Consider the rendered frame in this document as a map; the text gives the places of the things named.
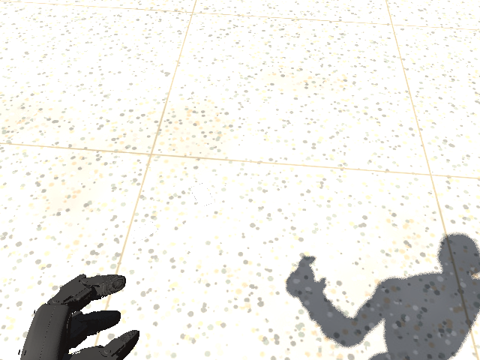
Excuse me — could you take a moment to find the left robot hand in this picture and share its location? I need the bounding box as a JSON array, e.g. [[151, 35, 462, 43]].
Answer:
[[18, 274, 140, 360]]

